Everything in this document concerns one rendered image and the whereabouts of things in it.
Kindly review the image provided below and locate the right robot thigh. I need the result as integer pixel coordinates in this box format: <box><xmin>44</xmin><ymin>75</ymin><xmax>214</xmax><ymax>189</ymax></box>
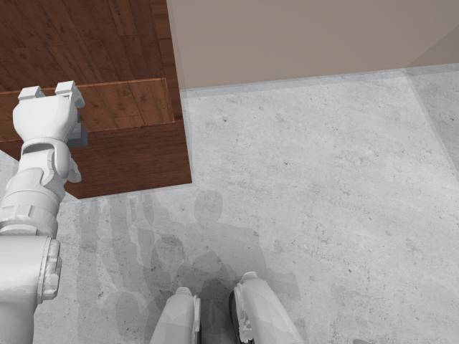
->
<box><xmin>234</xmin><ymin>278</ymin><xmax>306</xmax><ymax>344</ymax></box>

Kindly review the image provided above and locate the cabinet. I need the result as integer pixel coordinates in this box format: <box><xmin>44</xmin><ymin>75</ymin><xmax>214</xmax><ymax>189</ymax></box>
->
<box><xmin>0</xmin><ymin>0</ymin><xmax>192</xmax><ymax>199</ymax></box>

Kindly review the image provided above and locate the handle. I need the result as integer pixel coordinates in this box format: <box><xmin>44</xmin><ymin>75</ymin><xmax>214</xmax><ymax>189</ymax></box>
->
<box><xmin>66</xmin><ymin>112</ymin><xmax>87</xmax><ymax>148</ymax></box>

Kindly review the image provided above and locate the drawer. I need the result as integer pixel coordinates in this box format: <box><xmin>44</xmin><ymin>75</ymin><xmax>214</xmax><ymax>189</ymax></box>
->
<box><xmin>0</xmin><ymin>77</ymin><xmax>173</xmax><ymax>140</ymax></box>

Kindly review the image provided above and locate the left robot upper arm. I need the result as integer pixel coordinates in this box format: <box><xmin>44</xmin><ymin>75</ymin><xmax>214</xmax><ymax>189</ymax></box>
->
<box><xmin>0</xmin><ymin>236</ymin><xmax>62</xmax><ymax>344</ymax></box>

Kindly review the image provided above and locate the left robot thigh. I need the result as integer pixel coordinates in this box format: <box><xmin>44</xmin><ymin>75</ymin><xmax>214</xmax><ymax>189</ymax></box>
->
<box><xmin>149</xmin><ymin>293</ymin><xmax>201</xmax><ymax>344</ymax></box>

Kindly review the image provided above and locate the robot thigh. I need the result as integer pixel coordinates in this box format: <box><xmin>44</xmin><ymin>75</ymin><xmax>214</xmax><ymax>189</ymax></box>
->
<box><xmin>149</xmin><ymin>293</ymin><xmax>201</xmax><ymax>344</ymax></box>
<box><xmin>234</xmin><ymin>278</ymin><xmax>306</xmax><ymax>344</ymax></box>

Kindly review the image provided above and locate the left robot forearm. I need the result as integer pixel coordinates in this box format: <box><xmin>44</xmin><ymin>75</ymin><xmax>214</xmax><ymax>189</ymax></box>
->
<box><xmin>0</xmin><ymin>138</ymin><xmax>69</xmax><ymax>239</ymax></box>

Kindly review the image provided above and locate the left robot hand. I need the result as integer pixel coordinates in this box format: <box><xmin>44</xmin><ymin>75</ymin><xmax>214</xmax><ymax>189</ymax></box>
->
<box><xmin>13</xmin><ymin>80</ymin><xmax>85</xmax><ymax>183</ymax></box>

